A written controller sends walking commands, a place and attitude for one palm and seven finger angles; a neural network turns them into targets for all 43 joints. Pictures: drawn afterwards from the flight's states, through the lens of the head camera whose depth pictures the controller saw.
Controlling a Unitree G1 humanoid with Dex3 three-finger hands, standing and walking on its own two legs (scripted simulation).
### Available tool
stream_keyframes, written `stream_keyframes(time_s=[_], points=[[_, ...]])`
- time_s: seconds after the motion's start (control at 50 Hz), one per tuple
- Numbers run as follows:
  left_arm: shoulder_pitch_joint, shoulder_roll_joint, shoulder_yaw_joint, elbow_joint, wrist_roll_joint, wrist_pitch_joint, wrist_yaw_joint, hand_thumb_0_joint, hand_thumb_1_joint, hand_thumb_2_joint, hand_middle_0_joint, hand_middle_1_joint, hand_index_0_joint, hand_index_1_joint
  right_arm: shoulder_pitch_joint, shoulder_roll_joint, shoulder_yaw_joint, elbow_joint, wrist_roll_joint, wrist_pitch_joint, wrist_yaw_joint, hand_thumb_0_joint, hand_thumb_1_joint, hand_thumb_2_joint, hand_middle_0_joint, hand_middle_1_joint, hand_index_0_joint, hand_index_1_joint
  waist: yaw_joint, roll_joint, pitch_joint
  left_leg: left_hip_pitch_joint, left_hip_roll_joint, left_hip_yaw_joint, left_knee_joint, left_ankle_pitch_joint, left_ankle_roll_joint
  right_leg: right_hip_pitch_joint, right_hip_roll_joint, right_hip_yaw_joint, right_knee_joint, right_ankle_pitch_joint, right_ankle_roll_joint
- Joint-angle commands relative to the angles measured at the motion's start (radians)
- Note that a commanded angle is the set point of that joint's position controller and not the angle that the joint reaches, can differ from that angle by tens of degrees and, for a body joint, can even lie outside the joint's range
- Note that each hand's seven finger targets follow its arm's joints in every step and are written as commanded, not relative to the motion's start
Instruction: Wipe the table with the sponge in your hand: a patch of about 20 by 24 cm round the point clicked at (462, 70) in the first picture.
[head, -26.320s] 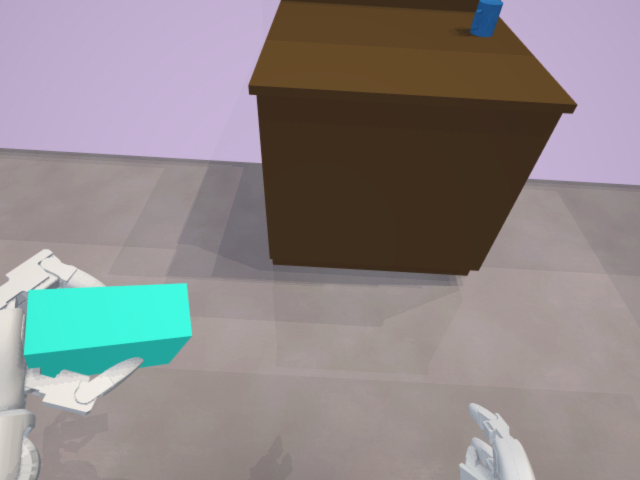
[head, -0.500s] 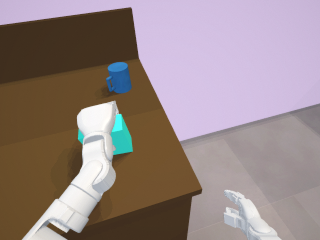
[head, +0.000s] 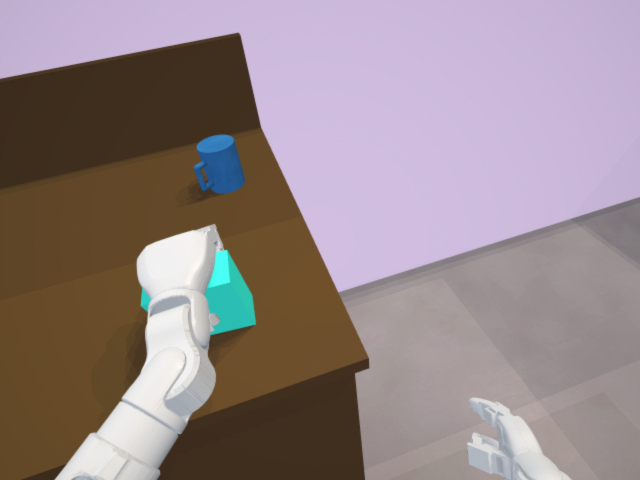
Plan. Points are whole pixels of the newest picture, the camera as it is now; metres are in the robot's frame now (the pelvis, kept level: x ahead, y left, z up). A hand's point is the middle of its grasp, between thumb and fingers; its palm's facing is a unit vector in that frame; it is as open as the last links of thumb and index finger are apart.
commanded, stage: wipe back along the third lane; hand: left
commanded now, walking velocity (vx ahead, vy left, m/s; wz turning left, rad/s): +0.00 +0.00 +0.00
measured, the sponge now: (208, 306) +0.32 +0.20 +0.07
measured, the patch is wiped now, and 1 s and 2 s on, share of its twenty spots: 1.00 1.00 1.00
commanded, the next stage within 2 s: slide back across to the middle lane in 0.16 s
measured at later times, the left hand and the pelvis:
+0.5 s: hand (200, 299) +0.30 +0.18 +0.12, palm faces +0.14 -0.11 -0.98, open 9.6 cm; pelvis +0.00 -0.03 +0.00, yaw -2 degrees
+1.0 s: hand (138, 314) +0.27 +0.25 +0.13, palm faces +0.09 -0.10 -0.99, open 9.6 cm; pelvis +0.01 -0.02 +0.00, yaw -6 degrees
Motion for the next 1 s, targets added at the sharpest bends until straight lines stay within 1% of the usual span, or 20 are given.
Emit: stream_keyframes(time_s=[0.0, 0.06, 0.18, 0.24, 0.28, 0.32, 0.36, 0.42, 0.46, 0.5, 0.56, 0.6, 0.66, 0.7, 0.76, 0.78, 0.86, 0.92, 0.96, 0.98], points=[[-0.020, 0.001, -0.020, -0.038, -0.070, -0.017, -0.066, 0.000, 0.100, 1.300, -1.200, -1.600, -1.200, -1.600, -0.256, -0.073, -0.032, -0.183, 0.004, -0.065, -0.005, 0.000, -0.900, -0.900, 0.200, 0.300, 0.200, 0.300, 0.004, -0.221, -0.036, -0.036, -0.032, 0.003, -0.046, 0.188, 0.050, 0.067, 0.007, 0.063, -0.102, 0.278, 0.009], [0.065, 0.022, 0.007, -0.062, -0.078, -0.034, -0.068, 0.000, 0.100, 1.300, -1.200, -1.600, -1.200, -1.600, -0.257, -0.072, -0.038, -0.189, 0.003, -0.078, -0.001, 0.000, -0.900, -0.900, 0.200, 0.300, 0.200, 0.300, 0.017, -0.221, -0.046, -0.035, -0.035, 0.005, -0.040, 0.198, 0.050, 0.090, 0.004, 0.080, -0.103, 0.304, 0.011], [0.129, 0.010, 0.000, -0.130, -0.088, -0.056, -0.069, 0.000, 0.100, 1.300, -1.200, -1.600, -1.200, -1.600, -0.260, -0.066, -0.037, -0.190, -0.001, -0.088, 0.000, 0.000, -0.900, -0.900, 0.200, 0.300, 0.200, 0.300, 0.015, -0.236, -0.041, -0.030, -0.038, 0.011, -0.030, 0.216, 0.053, 0.105, 0.001, 0.105, -0.103, 0.373, 0.019], [0.085, 0.048, 0.033, -0.118, -0.082, -0.056, -0.063, 0.000, 0.100, 1.300, -1.200, -1.600, -1.200, -1.600, -0.262, -0.069, -0.034, -0.178, -0.004, -0.092, -0.013, 0.000, -0.900, -0.900, 0.200, 0.300, 0.200, 0.300, 0.007, -0.245, 0.001, -0.032, -0.039, 0.011, -0.032, 0.189, 0.053, 0.075, -0.001, 0.127, -0.126, 0.336, 0.023], [0.043, 0.072, 0.056, -0.134, -0.074, -0.058, -0.057, 0.000, 0.100, 1.300, -1.200, -1.600, -1.200, -1.600, -0.264, -0.070, -0.036, -0.174, -0.007, -0.092, -0.022, 0.000, -0.900, -0.900, 0.200, 0.300, 0.200, 0.300, 0.009, -0.228, -0.005, -0.024, -0.040, 0.009, -0.039, 0.180, 0.054, 0.071, 0.000, 0.132, -0.133, 0.295, 0.020], [0.047, 0.114, 0.101, -0.133, -0.075, -0.057, -0.051, 0.000, 0.100, 1.300, -1.200, -1.600, -1.200, -1.600, -0.266, -0.069, -0.033, -0.168, -0.011, -0.097, -0.031, 0.000, -0.900, -0.900, 0.200, 0.300, 0.200, 0.300, 0.020, -0.219, -0.024, -0.021, -0.042, 0.009, -0.036, 0.198, 0.054, 0.094, -0.002, 0.138, -0.125, 0.335, 0.020], [0.067, 0.149, 0.138, -0.176, -0.075, -0.063, -0.048, 0.000, 0.100, 1.300, -1.200, -1.600, -1.200, -1.600, -0.266, -0.069, -0.036, -0.170, -0.015, -0.101, -0.032, 0.000, -0.900, -0.900, 0.200, 0.300, 0.200, 0.300, 0.032, -0.179, -0.069, -0.008, -0.044, 0.007, -0.038, 0.222, 0.050, 0.128, -0.002, 0.143, -0.109, 0.376, 0.017], [0.094, 0.175, 0.174, -0.189, -0.085, -0.069, -0.046, 0.000, 0.100, 1.300, -1.200, -1.600, -1.200, -1.600, -0.272, -0.063, -0.030, -0.168, -0.020, -0.105, -0.042, 0.000, -0.900, -0.900, 0.200, 0.300, 0.200, 0.300, 0.038, -0.213, -0.074, -0.011, -0.047, 0.009, -0.033, 0.237, 0.050, 0.156, -0.007, 0.156, -0.104, 0.439, 0.026], [0.116, 0.222, 0.225, -0.229, -0.084, -0.077, -0.042, 0.000, 0.100, 1.300, -1.200, -1.600, -1.200, -1.600, -0.269, -0.068, -0.034, -0.166, -0.024, -0.108, -0.044, 0.000, -0.900, -0.900, 0.200, 0.300, 0.200, 0.300, 0.046, -0.194, -0.111, -0.005, -0.048, 0.005, -0.032, 0.252, 0.046, 0.187, -0.007, 0.172, -0.092, 0.481, 0.023], [0.159, 0.217, 0.229, -0.262, -0.096, -0.081, -0.041, 0.000, 0.100, 1.300, -1.200, -1.600, -1.200, -1.600, -0.277, -0.060, -0.031, -0.173, -0.026, -0.110, -0.049, 0.000, -0.900, -0.900, 0.200, 0.300, 0.200, 0.300, 0.050, -0.201, -0.099, -0.002, -0.047, 0.005, -0.034, 0.258, 0.047, 0.190, -0.012, 0.165, -0.088, 0.518, 0.028], [0.175, 0.290, 0.305, -0.302, -0.096, -0.081, -0.034, 0.000, 0.100, 1.300, -1.200, -1.600, -1.200, -1.600, -0.276, -0.069, -0.032, -0.164, -0.035, -0.112, -0.057, 0.000, -0.900, -0.900, 0.200, 0.300, 0.200, 0.300, 0.056, -0.181, -0.104, -0.004, -0.049, -0.006, -0.034, 0.258, 0.043, 0.200, -0.008, 0.193, -0.086, 0.533, 0.023], [0.195, 0.294, 0.320, -0.318, -0.109, -0.078, -0.031, 0.000, 0.100, 1.300, -1.200, -1.600, -1.200, -1.600, -0.282, -0.065, -0.030, -0.168, -0.035, -0.112, -0.063, 0.000, -0.900, -0.900, 0.200, 0.300, 0.200, 0.300, 0.057, -0.189, -0.081, -0.015, -0.049, -0.009, -0.035, 0.252, 0.044, 0.193, -0.011, 0.192, -0.085, 0.534, 0.028], [0.202, 0.360, 0.383, -0.331, -0.106, -0.070, -0.028, 0.000, 0.100, 1.300, -1.200, -1.600, -1.200, -1.600, -0.276, -0.072, -0.034, -0.159, -0.042, -0.110, -0.076, 0.000, -0.900, -0.900, 0.200, 0.300, 0.200, 0.300, 0.060, -0.181, -0.073, -0.013, -0.052, -0.017, -0.034, 0.243, 0.044, 0.186, -0.006, 0.211, -0.093, 0.490, 0.024], [0.216, 0.370, 0.392, -0.329, -0.116, -0.067, -0.030, 0.000, 0.100, 1.300, -1.200, -1.600, -1.200, -1.600, -0.281, -0.070, -0.031, -0.159, -0.041, -0.111, -0.085, 0.000, -0.900, -0.900, 0.200, 0.300, 0.200, 0.300, 0.059, -0.183, -0.050, -0.021, -0.053, -0.021, -0.030, 0.229, 0.044, 0.172, -0.011, 0.217, -0.098, 0.473, 0.029], [0.260, 0.411, 0.434, -0.344, -0.120, -0.070, -0.039, 0.000, 0.100, 1.300, -1.200, -1.600, -1.200, -1.600, -0.275, -0.078, -0.036, -0.157, -0.042, -0.115, -0.092, 0.000, -0.900, -0.900, 0.200, 0.300, 0.200, 0.300, 0.062, -0.159, -0.075, -0.018, -0.056, -0.029, -0.021, 0.235, 0.041, 0.191, -0.016, 0.237, -0.087, 0.523, 0.032], [0.257, 0.386, 0.410, -0.345, -0.122, -0.070, -0.046, 0.000, 0.100, 1.300, -1.200, -1.600, -1.200, -1.600, -0.281, -0.074, -0.033, -0.160, -0.042, -0.116, -0.095, 0.000, -0.900, -0.900, 0.200, 0.300, 0.200, 0.300, 0.058, -0.164, -0.067, -0.023, -0.056, -0.026, -0.023, 0.229, 0.044, 0.184, -0.018, 0.222, -0.087, 0.505, 0.035], [0.277, 0.412, 0.429, -0.359, -0.119, -0.075, -0.074, 0.000, 0.100, 1.300, -1.200, -1.600, -1.200, -1.600, -0.271, -0.086, -0.042, -0.161, -0.044, -0.132, -0.103, 0.000, -0.900, -0.900, 0.200, 0.300, 0.200, 0.300, 0.057, -0.137, -0.061, -0.011, -0.057, -0.034, -0.026, 0.242, 0.050, 0.161, -0.005, 0.207, -0.099, 0.432, 0.028], [0.307, 0.391, 0.413, -0.358, -0.120, -0.091, -0.093, 0.000, 0.100, 1.300, -1.200, -1.600, -1.200, -1.600, -0.259, -0.087, -0.042, -0.161, -0.045, -0.147, -0.107, 0.000, -0.900, -0.900, 0.200, 0.300, 0.200, 0.300, 0.054, -0.154, -0.063, -0.011, -0.056, -0.034, -0.019, 0.265, 0.055, 0.158, -0.007, 0.182, -0.087, 0.478, 0.033], [0.325, 0.424, 0.444, -0.373, -0.114, -0.105, -0.098, 0.000, 0.100, 1.300, -1.200, -1.600, -1.200, -1.600, -0.249, -0.090, -0.047, -0.158, -0.049, -0.152, -0.110, 0.000, -0.900, -0.900, 0.200, 0.300, 0.200, 0.300, 0.056, -0.157, -0.088, -0.001, -0.056, -0.033, -0.015, 0.279, 0.055, 0.174, -0.007, 0.189, -0.080, 0.508, 0.033], [0.304, 0.394, 0.413, -0.379, -0.112, -0.112, -0.101, 0.000, 0.100, 1.300, -1.200, -1.600, -1.200, -1.600, -0.249, -0.086, -0.043, -0.164, -0.050, -0.156, -0.113, 0.000, -0.900, -0.900, 0.200, 0.300, 0.200, 0.300, 0.050, -0.162, -0.090, -0.011, -0.058, -0.027, -0.013, 0.272, 0.058, 0.175, -0.014, 0.177, -0.075, 0.525, 0.039]])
